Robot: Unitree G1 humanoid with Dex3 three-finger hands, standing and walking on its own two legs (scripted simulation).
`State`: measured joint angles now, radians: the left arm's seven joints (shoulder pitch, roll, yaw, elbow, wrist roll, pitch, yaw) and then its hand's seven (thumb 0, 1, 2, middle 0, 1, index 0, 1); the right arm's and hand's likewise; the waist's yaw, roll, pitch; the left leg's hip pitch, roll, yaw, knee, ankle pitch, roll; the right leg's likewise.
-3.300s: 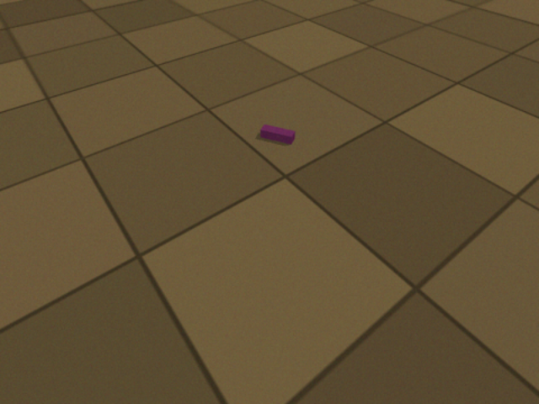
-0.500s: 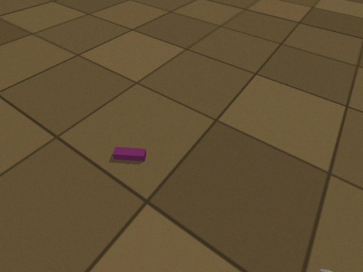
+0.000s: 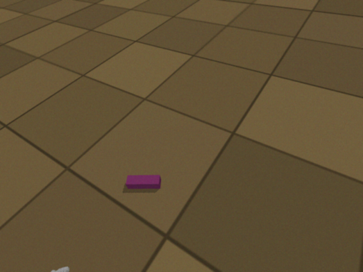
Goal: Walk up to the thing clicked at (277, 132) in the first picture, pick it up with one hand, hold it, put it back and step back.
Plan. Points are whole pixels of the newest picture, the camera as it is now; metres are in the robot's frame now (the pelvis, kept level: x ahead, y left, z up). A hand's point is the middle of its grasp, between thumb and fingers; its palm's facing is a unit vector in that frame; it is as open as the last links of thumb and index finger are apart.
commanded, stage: walk up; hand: left
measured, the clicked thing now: (143, 181) +0.78 +0.29 -0.73
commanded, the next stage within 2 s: none
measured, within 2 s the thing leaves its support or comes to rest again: neither
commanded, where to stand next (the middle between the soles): +0.40 +0.13 m, yaw -3 degrees
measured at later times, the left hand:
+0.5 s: hand (43, 252) +0.23 +0.39 -0.14, palm faces -0.09 -0.92 -0.38, open 7.4 cm
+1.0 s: hand (44, 203) +0.38 +0.45 -0.15, palm faces -0.05 -0.90 -0.43, open 7.4 cm
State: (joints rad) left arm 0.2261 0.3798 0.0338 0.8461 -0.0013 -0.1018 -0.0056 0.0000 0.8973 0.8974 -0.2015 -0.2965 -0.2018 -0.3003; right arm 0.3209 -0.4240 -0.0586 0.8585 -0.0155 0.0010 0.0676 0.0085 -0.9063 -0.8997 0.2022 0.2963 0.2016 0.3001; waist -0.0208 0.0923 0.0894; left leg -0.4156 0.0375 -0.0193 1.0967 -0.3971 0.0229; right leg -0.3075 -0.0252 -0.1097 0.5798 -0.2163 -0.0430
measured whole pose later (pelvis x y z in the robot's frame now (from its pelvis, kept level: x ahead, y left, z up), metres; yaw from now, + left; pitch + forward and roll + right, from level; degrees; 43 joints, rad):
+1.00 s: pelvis +0.31 +0.16 -0.02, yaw -2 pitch -3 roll +0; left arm 0.29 0.44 0.03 0.88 0.01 -0.04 0.00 0.00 0.90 0.90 -0.20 -0.30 -0.20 -0.30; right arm 0.22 -0.43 -0.07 0.89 -0.01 -0.04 0.03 0.00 -0.91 -0.90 0.20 0.30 0.20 0.30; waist 0.03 0.00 0.09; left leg -0.42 0.05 0.04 0.69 -0.22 -0.01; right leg -0.33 -0.11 0.00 0.80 -0.42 0.00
